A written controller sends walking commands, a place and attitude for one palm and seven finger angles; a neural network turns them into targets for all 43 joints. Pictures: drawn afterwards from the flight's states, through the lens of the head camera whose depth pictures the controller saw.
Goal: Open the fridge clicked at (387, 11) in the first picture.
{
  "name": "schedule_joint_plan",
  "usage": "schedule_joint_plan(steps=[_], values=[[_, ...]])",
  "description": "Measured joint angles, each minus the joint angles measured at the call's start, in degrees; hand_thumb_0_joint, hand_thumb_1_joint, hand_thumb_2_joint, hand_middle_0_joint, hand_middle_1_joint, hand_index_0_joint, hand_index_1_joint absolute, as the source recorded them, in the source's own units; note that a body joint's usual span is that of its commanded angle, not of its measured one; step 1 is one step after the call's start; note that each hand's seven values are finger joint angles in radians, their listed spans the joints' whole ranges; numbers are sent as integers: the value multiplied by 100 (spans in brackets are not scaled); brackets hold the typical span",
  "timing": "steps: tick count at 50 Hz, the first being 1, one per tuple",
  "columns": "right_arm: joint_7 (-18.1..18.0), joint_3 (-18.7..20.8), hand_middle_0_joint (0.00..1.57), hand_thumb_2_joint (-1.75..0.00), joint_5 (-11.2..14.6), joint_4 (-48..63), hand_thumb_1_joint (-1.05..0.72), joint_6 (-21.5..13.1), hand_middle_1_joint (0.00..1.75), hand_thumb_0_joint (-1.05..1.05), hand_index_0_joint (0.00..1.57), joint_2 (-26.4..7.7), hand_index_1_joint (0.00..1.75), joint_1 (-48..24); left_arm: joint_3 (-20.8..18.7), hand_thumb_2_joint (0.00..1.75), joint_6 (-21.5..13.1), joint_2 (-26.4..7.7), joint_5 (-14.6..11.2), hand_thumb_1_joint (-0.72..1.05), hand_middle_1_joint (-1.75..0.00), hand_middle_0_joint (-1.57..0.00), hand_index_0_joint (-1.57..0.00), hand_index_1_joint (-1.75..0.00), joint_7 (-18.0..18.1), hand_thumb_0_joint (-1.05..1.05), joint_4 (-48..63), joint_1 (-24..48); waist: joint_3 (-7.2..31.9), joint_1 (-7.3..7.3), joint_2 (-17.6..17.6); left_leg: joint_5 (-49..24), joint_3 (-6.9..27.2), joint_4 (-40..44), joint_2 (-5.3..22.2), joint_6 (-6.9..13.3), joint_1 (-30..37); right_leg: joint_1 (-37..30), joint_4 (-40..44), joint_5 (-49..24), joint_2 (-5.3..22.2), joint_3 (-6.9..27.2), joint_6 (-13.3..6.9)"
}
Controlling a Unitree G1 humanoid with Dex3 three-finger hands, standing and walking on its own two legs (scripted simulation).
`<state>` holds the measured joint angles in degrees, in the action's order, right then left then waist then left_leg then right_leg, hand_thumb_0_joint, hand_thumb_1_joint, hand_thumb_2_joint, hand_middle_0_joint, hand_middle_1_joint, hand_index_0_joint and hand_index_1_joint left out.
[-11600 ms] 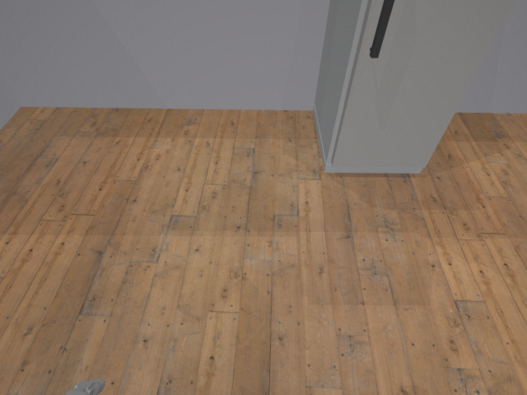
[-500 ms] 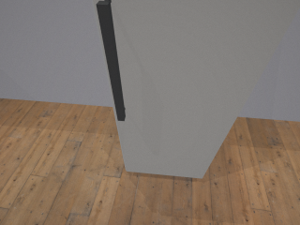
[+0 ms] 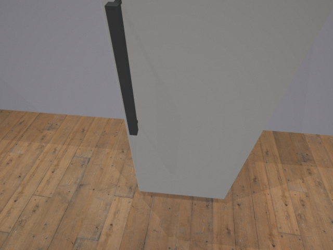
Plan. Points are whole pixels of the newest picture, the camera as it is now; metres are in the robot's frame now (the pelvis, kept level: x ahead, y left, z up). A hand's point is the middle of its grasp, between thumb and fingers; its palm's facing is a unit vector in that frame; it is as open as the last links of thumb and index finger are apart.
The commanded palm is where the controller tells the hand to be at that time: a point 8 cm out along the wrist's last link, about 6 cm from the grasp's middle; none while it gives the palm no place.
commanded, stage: look again from close up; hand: left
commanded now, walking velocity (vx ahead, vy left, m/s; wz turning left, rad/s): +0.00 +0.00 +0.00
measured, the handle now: (127, 81) +0.52 +0.15 +0.13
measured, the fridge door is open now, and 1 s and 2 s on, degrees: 0 0 0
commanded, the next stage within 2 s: raise the hand to about handle height in 0.42 s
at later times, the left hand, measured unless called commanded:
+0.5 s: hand out of the picture +0.03 +0.21 -0.17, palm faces +0.00 -0.96 -0.26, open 7.4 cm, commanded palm none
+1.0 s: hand (78, 239) +0.15 +0.22 -0.04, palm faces +0.06 -1.00 -0.01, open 9.0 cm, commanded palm +0.14 +0.27 -0.02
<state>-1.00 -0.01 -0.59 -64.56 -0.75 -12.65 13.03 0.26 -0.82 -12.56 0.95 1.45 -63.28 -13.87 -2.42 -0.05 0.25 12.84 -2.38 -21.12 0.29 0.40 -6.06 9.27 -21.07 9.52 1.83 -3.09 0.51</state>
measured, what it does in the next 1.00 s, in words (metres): lowers itself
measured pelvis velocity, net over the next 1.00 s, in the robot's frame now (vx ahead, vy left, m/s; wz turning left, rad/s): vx -0.01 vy -0.01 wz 0.02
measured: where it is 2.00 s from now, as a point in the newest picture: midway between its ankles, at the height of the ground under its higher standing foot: outside the picture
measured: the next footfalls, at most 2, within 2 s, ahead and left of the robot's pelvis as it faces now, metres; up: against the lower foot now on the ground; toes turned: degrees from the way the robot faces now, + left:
none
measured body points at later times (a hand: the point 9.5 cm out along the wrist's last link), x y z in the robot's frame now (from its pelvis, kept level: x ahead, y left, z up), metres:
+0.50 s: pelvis +0.00 +0.00 +0.00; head +0.01 +0.00 +0.45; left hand +0.04 +0.26 -0.15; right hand +0.04 -0.26 -0.15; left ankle -0.01 +0.11 -0.75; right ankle +0.02 -0.12 -0.75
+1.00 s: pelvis -0.01 -0.01 -0.08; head +0.03 +0.00 +0.37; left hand +0.14 +0.27 -0.04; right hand +0.22 -0.25 -0.11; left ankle -0.01 +0.11 -0.75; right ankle +0.02 -0.12 -0.75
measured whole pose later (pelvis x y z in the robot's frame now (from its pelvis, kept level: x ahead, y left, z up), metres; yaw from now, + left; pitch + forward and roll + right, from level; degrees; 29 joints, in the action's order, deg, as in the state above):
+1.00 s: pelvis -0.01 -0.01 -0.08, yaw +1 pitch +10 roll -1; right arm -2.9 2.4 1.7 -29.0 -16.4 -15.5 10.1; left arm -16.6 -24.5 -13.7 -20.0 -26.4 -6.0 -25.8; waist 5.3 -2.4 -0.5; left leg 31.0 0.7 -62.5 1.9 -0.6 -41.0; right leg 42.8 -60.3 26.9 1.9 -5.0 -1.0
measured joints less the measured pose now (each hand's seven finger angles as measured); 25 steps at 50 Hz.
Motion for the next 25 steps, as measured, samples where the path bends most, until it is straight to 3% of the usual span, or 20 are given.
schedule_joint_plan(steps=[25], values=[[13, -14, 21, -90, -7, 8, -91, 1, 30, 1, 20, -128, 30, -93, -6, 90, -11, -139, -3, 90, -30, -20, -20, -30, -34, 0, 17, 121, 5, -4, -9, -5, 54, 65, 26, -33, 28, -52, 77, 9, -27, -55, -28]])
